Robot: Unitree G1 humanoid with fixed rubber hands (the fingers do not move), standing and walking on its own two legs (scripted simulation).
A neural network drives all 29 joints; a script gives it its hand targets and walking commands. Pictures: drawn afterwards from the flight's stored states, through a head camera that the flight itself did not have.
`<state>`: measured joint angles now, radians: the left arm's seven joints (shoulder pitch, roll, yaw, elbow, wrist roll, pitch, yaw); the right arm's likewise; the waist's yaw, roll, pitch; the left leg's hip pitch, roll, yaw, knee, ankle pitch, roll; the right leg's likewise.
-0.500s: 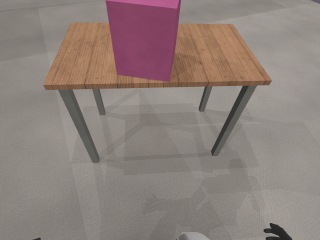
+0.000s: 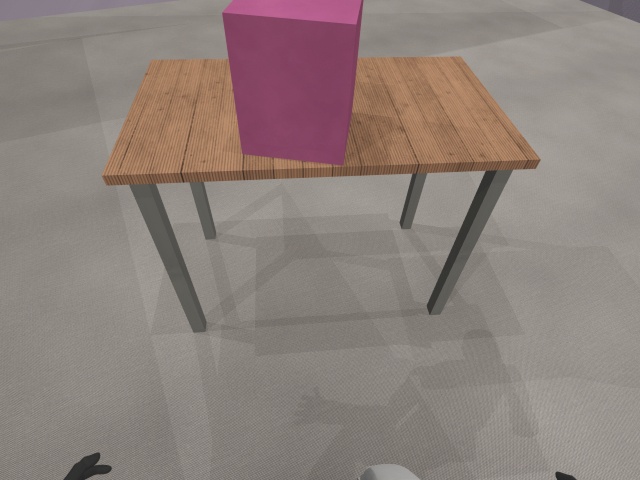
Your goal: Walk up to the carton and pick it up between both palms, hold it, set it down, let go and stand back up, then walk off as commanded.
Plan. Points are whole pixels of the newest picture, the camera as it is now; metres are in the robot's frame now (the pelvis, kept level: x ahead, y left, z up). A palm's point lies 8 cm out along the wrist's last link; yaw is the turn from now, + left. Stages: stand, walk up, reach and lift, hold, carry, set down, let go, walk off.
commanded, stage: walk off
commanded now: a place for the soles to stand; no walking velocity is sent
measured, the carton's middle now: (300, 72) +0.84 +0.03 +0.10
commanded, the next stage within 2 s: stand in 1.08 s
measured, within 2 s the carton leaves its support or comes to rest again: neither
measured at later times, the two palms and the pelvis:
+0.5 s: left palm out of the picture +0.06 +0.28 -0.09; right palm out of the picture +0.11 -0.33 -0.07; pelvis +0.01 -0.01 +0.01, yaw -1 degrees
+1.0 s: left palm out of the picture +0.12 +0.32 -0.09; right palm out of the picture +0.12 -0.33 -0.07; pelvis +0.03 +0.00 +0.00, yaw +0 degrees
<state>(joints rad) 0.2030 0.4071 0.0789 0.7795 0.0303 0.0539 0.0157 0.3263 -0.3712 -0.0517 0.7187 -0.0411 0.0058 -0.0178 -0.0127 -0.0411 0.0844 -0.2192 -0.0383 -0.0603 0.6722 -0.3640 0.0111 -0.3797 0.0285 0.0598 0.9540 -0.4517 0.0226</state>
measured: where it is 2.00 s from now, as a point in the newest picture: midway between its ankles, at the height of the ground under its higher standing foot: outside the picture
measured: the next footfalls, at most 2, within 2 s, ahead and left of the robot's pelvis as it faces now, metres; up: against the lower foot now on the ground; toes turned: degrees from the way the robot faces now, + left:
right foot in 0.22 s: +0.06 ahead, -0.12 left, +0.00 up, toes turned -1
left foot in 0.60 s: +0.05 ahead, +0.15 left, +0.00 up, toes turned -6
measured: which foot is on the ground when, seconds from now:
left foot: down 0.00-0.22, up 0.24-0.58, down 0.60-0.88, up 0.90-1.00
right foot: up 0.00-0.20, down 0.22-0.60, up 0.62-0.86, down 0.88-1.00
